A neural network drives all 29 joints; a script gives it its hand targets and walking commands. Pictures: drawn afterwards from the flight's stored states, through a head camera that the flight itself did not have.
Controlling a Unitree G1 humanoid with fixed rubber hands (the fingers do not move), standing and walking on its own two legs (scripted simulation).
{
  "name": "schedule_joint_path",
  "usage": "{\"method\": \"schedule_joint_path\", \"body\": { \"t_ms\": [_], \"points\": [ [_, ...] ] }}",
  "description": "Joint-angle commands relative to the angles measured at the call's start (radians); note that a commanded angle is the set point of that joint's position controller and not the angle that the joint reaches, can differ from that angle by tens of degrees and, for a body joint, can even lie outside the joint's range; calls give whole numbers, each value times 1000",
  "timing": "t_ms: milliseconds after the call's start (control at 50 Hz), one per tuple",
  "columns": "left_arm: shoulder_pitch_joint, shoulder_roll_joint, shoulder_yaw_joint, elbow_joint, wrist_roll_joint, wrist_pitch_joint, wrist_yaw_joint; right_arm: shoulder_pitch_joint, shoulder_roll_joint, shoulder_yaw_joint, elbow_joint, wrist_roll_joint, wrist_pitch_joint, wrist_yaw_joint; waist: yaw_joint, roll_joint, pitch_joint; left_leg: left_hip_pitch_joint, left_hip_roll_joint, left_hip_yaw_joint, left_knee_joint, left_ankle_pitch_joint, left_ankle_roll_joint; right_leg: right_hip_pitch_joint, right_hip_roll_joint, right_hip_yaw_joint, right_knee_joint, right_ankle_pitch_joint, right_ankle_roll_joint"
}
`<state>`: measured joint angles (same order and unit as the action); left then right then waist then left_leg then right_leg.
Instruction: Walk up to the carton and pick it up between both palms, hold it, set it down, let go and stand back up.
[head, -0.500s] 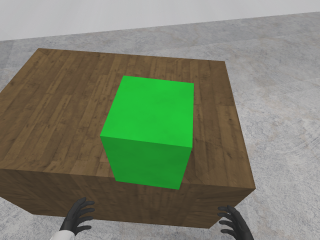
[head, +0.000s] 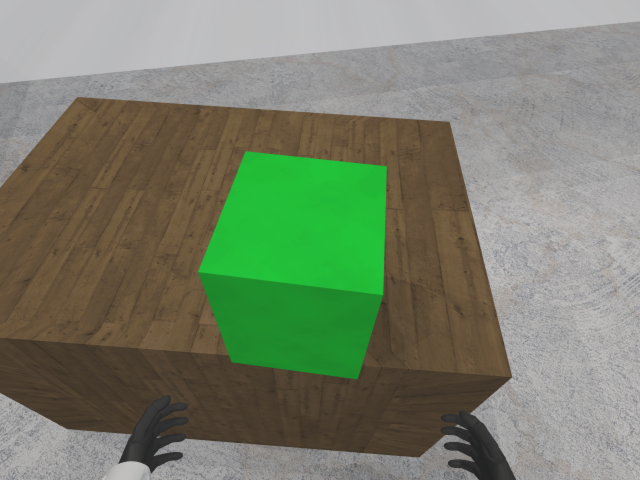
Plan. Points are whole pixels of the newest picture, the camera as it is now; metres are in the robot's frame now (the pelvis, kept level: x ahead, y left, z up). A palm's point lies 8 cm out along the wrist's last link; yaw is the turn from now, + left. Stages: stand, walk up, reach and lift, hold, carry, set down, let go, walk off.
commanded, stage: let go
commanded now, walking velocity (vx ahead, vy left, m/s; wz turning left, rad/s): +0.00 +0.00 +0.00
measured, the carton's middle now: (304, 270) +0.41 -0.01 -0.01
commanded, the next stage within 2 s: stand in 0.46 s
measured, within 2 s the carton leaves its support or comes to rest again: neither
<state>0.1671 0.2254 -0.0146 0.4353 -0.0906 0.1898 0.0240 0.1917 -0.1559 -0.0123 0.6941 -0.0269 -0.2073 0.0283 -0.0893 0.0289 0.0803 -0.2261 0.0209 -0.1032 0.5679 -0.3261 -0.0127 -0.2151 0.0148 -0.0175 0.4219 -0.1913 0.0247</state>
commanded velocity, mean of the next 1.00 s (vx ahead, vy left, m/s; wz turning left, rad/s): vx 0.00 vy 0.00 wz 0.00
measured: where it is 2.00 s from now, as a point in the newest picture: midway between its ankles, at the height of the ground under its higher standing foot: outside the picture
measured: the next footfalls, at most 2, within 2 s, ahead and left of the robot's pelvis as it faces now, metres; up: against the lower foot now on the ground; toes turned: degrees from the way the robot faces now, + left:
none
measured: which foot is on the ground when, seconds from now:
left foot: down 0.00-1.00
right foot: down 0.00-1.00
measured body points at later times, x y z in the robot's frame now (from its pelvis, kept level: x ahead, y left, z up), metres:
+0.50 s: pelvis +0.00 +0.00 +0.00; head +0.03 +0.00 +0.45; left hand +0.20 +0.21 -0.08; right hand +0.13 -0.23 -0.10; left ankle -0.01 +0.12 -0.74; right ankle +0.02 -0.14 -0.74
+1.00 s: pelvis +0.01 -0.01 +0.00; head +0.01 -0.01 +0.45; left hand +0.21 +0.23 -0.08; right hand +0.08 -0.30 -0.12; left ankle -0.01 +0.12 -0.74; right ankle +0.02 -0.14 -0.74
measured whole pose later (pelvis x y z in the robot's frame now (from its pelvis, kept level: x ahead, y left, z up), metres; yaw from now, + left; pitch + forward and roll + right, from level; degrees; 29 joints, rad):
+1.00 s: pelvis +0.01 -0.01 +0.00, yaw +0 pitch +0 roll -1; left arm 0.17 0.25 0.06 0.59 -0.04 0.00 0.00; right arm 0.23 -0.32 -0.01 0.86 -0.03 -0.04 0.02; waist -0.09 0.01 0.01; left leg -0.22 0.01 -0.10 0.57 -0.34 -0.01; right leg -0.26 0.00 -0.02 0.53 -0.26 0.01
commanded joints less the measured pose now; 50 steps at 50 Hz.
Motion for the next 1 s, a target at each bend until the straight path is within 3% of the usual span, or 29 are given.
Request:
{"method": "schedule_joint_path", "body": {
  "t_ms": [0, 20, 80, 120, 220, 260, 300, 400, 480, 500, 520, 560, 580, 620, 640, 660, 680, 700, 740, 760, 800, 820, 840, 880, 920, 980],
  "points": [
    [-35, 59, 51, -32, 103, -27, 11, -74, -145, -82, -117, -31, -48, 6, 110, 57, -156, 30, -29, 187, -259, 258, -48, 273, 44, -71, -2, 119, -48],
    [-32, 66, 53, -31, 88, -29, 9, -80, -131, -77, -157, -34, -51, 3, 121, 23, -164, 23, -34, 193, -256, 233, -37, 272, 36, -59, -15, 100, -45],
    [-34, 63, 48, -17, 92, -32, 7, -76, -140, -80, -119, -37, -46, 4, 108, 34, -155, 32, -30, 194, -262, 244, -41, 269, 39, -67, -5, 106, -41],
    [-27, 68, 53, -46, 82, -35, 7, -74, -132, -73, -156, -40, -51, 1, 123, 29, -161, 25, -26, 194, -263, 232, -34, 278, 37, -58, -10, 104, -39],
    [-32, 62, 58, -46, 93, -39, 11, -77, -142, -84, -137, -42, -54, 1, 113, 32, -170, 38, -29, 192, -258, 256, -40, 278, 42, -60, -1, 123, -39],
    [-39, 73, 58, -49, 96, -39, 12, -75, -136, -81, -136, -35, -48, 3, 108, 43, -149, 24, -27, 190, -265, 213, -36, 274, 34, -55, -10, 95, -41],
    [-24, 61, 60, -9, 100, -35, 7, -70, -137, -76, -119, -40, -45, 2, 112, 17, -139, 16, -27, 188, -266, 216, -32, 277, 36, -53, -9, 96, -37],
    [-26, 65, 58, -34, 109, -33, 13, -88, -146, -80, -135, -38, -50, 6, 119, 58, -143, 18, -24, 187, -270, 205, -38, 279, 39, -54, 3, 88, -42],
    [-33, 65, 55, -43, 99, -42, 12, -71, -147, -82, -139, -46, -52, 8, 112, 31, -154, 13, -21, 189, -264, 196, -31, 282, 39, -51, 3, 86, -38],
    [-1, 268, 127, 1, 142, -126, 19, 25, -352, -107, -18, -29, 46, -25, 124, -48, -254, -14, 45, 25, -75, 348, 14, 160, -83, 68, 101, 197, -61],
    [2, 250, 127, 2, 146, -160, 11, 89, -317, -96, -15, -17, 89, -36, 102, -57, -316, 29, 49, 28, -73, 290, 19, 158, -94, 66, 113, 185, -61],
    [-8, 239, 123, 26, 142, -192, 2, 33, -317, -87, -24, -23, 125, -35, 102, 5, -243, -34, 38, 10, -115, 76, 40, 100, -85, 70, 79, 33, -58],
    [-9, 216, 117, 36, 143, -198, -2, -4, -303, -78, -30, -27, 127, -34, 120, -9, -178, -97, 36, 0, -125, 35, 50, 89, -79, 83, 75, 12, -66],
    [-17, 240, 133, 53, 146, -212, -10, -2, -298, -72, 1, -28, 126, -25, 118, 19, -202, -116, 28, 3, -136, -9, 47, 105, -86, 95, 69, -22, -70],
    [-10, 225, 127, 56, 142, -219, -16, 6, -304, -70, 3, -25, 133, -27, 116, -1, -158, -128, 23, -8, -142, -26, 51, 73, -84, 92, 57, -28, -68],
    [-31, 250, 134, 53, 142, -227, -15, 18, -304, -68, 16, -21, 134, -25, 110, -25, -168, -126, 35, -22, -145, 7, 56, 82, -89, 91, 74, 10, -72],
    [-32, 224, 131, 65, 143, -234, -18, -14, -307, -70, 11, -26, 134, -25, 110, 9, -137, -140, 38, -26, -150, 8, 57, 72, -86, 96, 64, 25, -74],
    [-18, 213, 128, 82, 140, -234, -22, -4, -318, -68, 22, -29, 136, -27, 112, -10, -162, -123, 43, -26, -154, 37, 59, 86, -86, 82, 71, 47, -68],
    [-21, 246, 137, 83, 136, -240, -24, -3, -322, -67, 24, -18, 143, -19, 106, 15, -184, -118, 42, -29, -129, 93, 59, 102, -83, 88, 81, 82, -75],
    [-17, 261, 142, 99, 140, -246, -24, -1, -334, -68, 35, -22, 144, -21, 100, -19, -212, -81, 41, -23, -123, 138, 63, 108, -94, 91, 82, 129, -80],
    [-33, 272, 143, 96, 140, -246, -22, 27, -333, -61, 51, -13, 150, -23, 79, -41, -232, -51, 41, -16, -106, 146, 57, 104, -98, 90, 84, 139, -77],
    [-3, 260, 135, 100, 135, -247, -18, 19, -342, -61, 48, -14, 147, -24, 95, -7, -199, -70, 42, -35, -108, 151, 59, 93, -107, 106, 70, 145, -87],
    [-18, 255, 136, 115, 136, -250, -18, 0, -355, -64, 49, -21, 147, -25, 92, 2, -218, -60, 41, -16, -104, 168, 53, 102, -109, 100, 78, 158, -79],
    [-40, 256, 136, 117, 138, -250, -18, 27, -334, -55, 66, -12, 155, -22, 82, -39, -219, -52, 46, -31, -112, 164, 55, 103, -102, 94, 78, 157, -84],
    [0, 265, 136, 133, 129, -250, -16, 10, -376, -63, 64, -16, 154, -20, 91, -18, -221, -38, 53, -28, -95, 213, 64, 102, -108, 85, 80, 205, -79],
    [-11, 288, 137, 151, 138, -253, -11, 40, -351, -53, 77, -11, 157, -22, 79, -2, -203, -61, 50, -35, -116, 169, 55, 114, -116, 96, 78, 170, -84]
  ]
}}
